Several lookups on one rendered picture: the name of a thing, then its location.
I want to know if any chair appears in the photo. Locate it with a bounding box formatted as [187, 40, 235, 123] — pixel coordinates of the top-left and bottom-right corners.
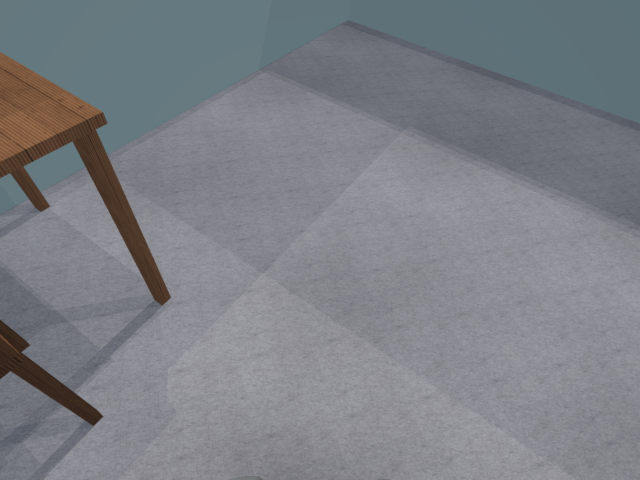
[0, 320, 103, 426]

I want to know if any table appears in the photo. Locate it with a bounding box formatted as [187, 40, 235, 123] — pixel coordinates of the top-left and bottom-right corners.
[0, 52, 171, 305]

